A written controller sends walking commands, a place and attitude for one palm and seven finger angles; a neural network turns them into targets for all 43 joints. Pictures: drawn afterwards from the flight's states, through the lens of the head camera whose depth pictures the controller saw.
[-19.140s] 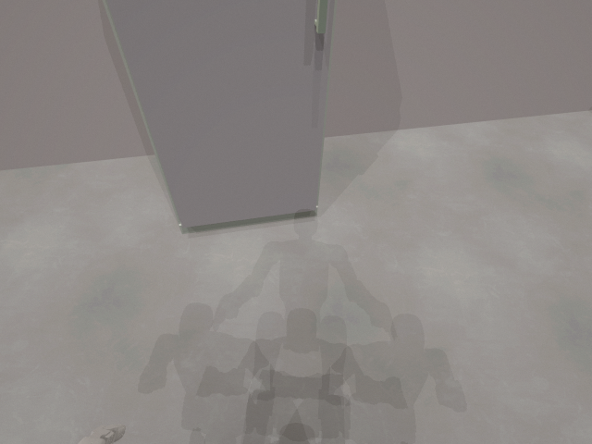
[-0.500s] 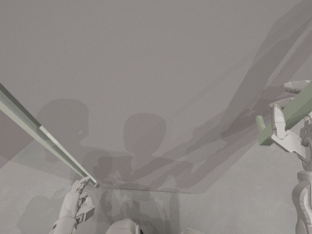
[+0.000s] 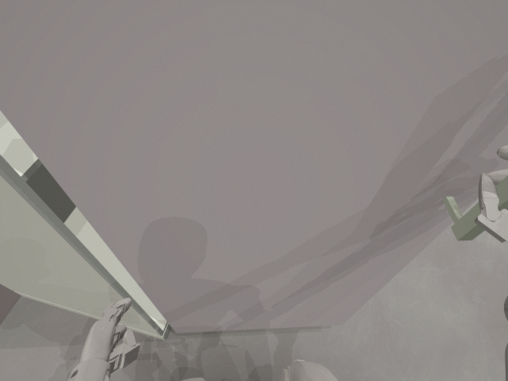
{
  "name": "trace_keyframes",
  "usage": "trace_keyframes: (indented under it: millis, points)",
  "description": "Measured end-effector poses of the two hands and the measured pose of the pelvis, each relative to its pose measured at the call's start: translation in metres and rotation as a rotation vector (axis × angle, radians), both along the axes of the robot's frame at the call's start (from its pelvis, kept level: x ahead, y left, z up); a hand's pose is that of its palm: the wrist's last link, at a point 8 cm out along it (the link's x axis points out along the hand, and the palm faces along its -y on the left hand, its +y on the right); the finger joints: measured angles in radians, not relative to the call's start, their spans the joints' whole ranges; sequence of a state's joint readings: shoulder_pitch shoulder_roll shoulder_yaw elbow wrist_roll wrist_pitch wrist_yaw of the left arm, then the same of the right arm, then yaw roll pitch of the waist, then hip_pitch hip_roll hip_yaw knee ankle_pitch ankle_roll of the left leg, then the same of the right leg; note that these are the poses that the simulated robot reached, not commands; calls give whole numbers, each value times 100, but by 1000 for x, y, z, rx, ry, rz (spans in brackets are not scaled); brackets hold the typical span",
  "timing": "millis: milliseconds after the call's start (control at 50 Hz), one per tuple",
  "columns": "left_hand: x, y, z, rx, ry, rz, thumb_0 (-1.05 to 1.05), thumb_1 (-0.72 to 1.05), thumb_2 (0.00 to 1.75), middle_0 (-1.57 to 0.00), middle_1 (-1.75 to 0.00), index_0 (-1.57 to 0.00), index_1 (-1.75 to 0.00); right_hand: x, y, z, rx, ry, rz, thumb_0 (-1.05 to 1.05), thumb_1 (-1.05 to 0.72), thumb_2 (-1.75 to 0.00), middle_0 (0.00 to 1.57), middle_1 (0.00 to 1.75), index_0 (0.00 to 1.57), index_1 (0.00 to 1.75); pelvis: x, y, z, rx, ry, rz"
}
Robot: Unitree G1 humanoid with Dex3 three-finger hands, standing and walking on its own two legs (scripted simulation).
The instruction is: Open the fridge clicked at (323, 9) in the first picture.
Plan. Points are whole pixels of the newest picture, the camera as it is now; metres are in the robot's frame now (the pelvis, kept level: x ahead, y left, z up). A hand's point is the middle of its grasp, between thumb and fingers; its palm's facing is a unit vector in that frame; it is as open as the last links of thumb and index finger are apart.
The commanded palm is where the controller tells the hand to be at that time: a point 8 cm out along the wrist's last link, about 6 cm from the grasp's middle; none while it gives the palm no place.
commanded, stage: stop walking and hold the door back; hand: right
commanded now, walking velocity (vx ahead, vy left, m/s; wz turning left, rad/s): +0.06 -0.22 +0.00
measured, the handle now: out of the picture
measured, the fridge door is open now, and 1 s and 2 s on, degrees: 72 72 71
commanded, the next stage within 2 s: loosen the grip on the handle in 1.08 s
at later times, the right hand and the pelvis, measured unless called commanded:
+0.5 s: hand (493, 203) +0.30 -0.25 +0.19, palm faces +0.36 +0.89 -0.28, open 6.0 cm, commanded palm +0.27 -0.31 +0.18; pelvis -0.09 +0.00 +0.00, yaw +0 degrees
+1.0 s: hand (491, 205) +0.30 -0.25 +0.19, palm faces +0.35 +0.90 -0.25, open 5.9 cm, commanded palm +0.27 -0.30 +0.18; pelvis -0.09 +0.00 +0.00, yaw +3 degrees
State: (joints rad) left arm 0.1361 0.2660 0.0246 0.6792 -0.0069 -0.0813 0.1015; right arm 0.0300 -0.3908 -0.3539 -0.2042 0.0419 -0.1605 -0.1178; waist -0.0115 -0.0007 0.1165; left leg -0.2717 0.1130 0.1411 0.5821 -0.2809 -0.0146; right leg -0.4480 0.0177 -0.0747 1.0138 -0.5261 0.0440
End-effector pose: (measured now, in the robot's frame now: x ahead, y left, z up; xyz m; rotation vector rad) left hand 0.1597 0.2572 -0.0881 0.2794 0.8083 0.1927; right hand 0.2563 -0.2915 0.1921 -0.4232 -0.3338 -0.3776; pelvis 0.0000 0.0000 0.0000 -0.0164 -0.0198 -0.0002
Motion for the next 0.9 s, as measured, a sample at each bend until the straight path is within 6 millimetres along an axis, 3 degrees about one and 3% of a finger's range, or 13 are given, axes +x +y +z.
trace_keyframes:
  millis: [80,180,280,380,480,600,720,820,900]
  points:
    - [4,2,15,37,-38,-41,1,91,90,-20,-30,-20,-30,3,-2,-1,33,-40,19,-13,-52,-79,46,140,39,138,-16,1,-2,6,14,-31]
    - [-5,-13,31,28,-116,-38,1,91,90,-20,-30,-20,-30,7,-3,-3,86,-62,74,-10,-54,-80,46,140,40,138,-41,-9,-5,5,-1,-22]
    - [-40,-38,29,-60,-115,-42,1,91,90,-20,-30,-20,-30,5,0,1,101,-3,88,-6,-59,-80,46,140,40,139,-60,-12,6,54,8,-24]
    - [-86,-50,6,-108,7,-49,1,90,89,-21,-30,-20,-30,1,2,4,116,32,73,-5,-62,-77,46,140,39,140,-74,-5,8,62,24,-17]
    - [-126,-34,-23,-104,108,-12,1,90,89,-21,-30,-21,-30,2,2,5,84,47,47,-8,-60,-77,46,140,39,140,-86,2,-2,56,21,-4]
    - [-163,-4,-21,-16,182,69,1,90,89,-21,-30,-20,-30,16,-1,5,105,77,70,-11,-58,-79,46,140,43,140,-88,-5,0,34,-8,-4]
    - [-170,9,-8,49,119,170,1,91,89,-21,-30,-20,-30,29,0,1,146,37,120,-7,-62,-79,46,140,42,140,-85,-21,-5,26,-17,30]
    - [-163,-8,3,-1,68,158,1,91,90,-20,-30,-20,-30,25,3,1,159,39,109,-6,-66,-78,46,140,38,140,-87,-18,4,50,4,52]
    - [-151,-19,-2,-52,47,103,1,90,90,-20,-30,-20,-30,14,3,1,135,28,88,-7,-65,-76,46,140,35,140,-89,-9,0,36,14,69]
